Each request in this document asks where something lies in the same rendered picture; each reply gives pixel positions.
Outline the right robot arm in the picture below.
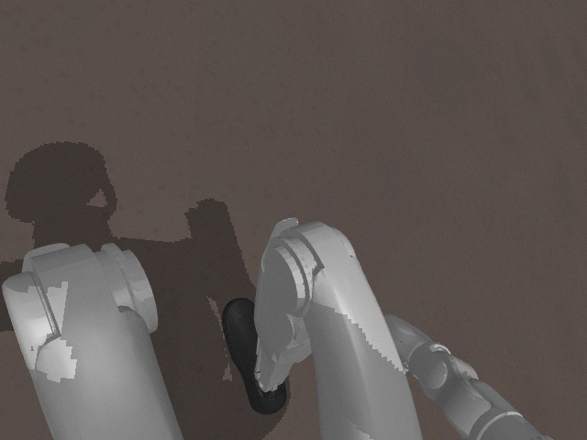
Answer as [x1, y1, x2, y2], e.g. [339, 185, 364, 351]
[408, 341, 553, 440]

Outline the right robot foot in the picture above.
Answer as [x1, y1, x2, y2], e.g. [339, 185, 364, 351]
[222, 298, 286, 414]

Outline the right robot hand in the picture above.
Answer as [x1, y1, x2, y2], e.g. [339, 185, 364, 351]
[383, 313, 433, 372]

